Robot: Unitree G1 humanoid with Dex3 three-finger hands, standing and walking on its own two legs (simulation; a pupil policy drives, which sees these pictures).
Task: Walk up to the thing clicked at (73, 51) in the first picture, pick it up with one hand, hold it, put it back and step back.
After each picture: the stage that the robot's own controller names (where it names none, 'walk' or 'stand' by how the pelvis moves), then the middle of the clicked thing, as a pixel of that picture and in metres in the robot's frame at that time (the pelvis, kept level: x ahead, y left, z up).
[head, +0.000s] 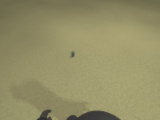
stand; (73, 54) +1.31 +0.40 -0.72
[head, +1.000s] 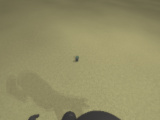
walk; (77, 58) +1.20 +0.20 -0.70
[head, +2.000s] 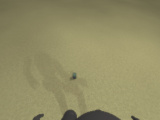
walk; (74, 76) +0.73 +0.20 -0.71
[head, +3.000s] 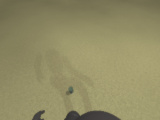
walk; (71, 90) +0.50 +0.24 -0.71
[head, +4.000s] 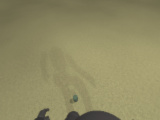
stand; (75, 98) +0.39 +0.18 -0.70
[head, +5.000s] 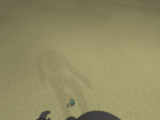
stand; (72, 102) +0.36 +0.20 -0.72
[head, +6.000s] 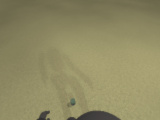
stand; (73, 102) +0.36 +0.20 -0.73
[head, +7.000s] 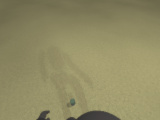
stand; (72, 102) +0.35 +0.19 -0.73
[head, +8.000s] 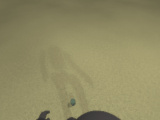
go down; (73, 102) +0.35 +0.19 -0.73
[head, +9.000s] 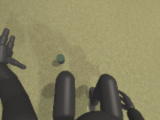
go down; (60, 59) +0.45 +0.22 -0.31
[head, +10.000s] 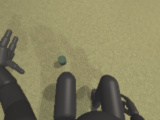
approach; (62, 60) +0.43 +0.22 -0.30
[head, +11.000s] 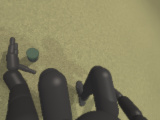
close in; (33, 55) +0.42 +0.27 -0.22
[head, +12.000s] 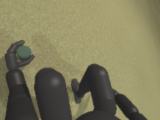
close; (24, 54) +0.42 +0.28 -0.22
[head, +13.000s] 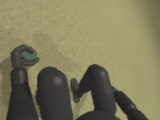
lift; (29, 56) +0.40 +0.26 -0.23
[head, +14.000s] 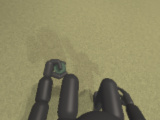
lift; (60, 70) +0.32 +0.22 -0.07
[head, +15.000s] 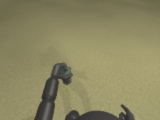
hold; (66, 76) +0.33 +0.17 +0.03
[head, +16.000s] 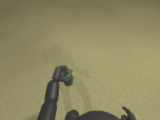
hold; (67, 78) +0.32 +0.17 +0.00
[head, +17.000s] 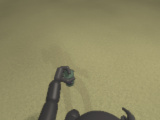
hold; (69, 78) +0.32 +0.16 +0.00
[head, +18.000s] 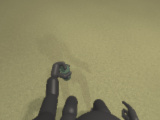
crouch; (65, 73) +0.36 +0.17 -0.06
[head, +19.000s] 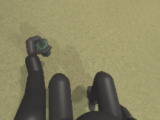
lower; (44, 49) +0.48 +0.26 -0.10
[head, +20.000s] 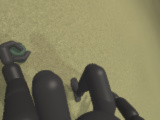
lower; (19, 54) +0.42 +0.28 -0.23
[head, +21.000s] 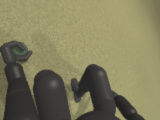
lower; (21, 53) +0.42 +0.29 -0.23
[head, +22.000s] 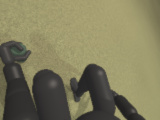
lower; (20, 53) +0.42 +0.29 -0.23
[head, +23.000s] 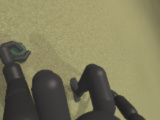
lower; (20, 54) +0.42 +0.29 -0.23
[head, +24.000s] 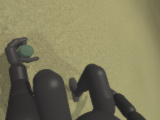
open; (24, 54) +0.42 +0.26 -0.23
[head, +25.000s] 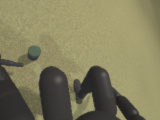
stand; (33, 53) +0.42 +0.26 -0.24
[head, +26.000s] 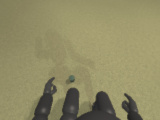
walk; (72, 78) +0.41 +0.18 -0.53
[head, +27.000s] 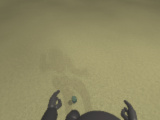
stand; (74, 99) +0.38 +0.17 -0.66
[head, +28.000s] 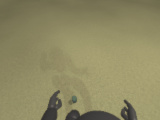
stand; (74, 99) +0.37 +0.17 -0.67
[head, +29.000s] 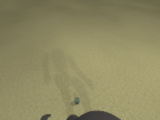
stand; (77, 100) +0.39 +0.15 -0.72
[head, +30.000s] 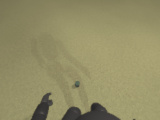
walk; (77, 84) +0.45 +0.10 -0.71
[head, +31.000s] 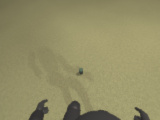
walk; (81, 71) +0.70 +0.15 -0.69
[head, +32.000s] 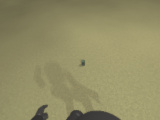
stand; (83, 62) +1.02 +0.19 -0.70
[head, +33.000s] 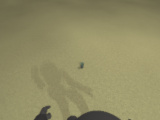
stand; (82, 65) +1.02 +0.16 -0.72
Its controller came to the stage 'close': yes
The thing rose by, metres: 0.70
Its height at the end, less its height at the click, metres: +0.00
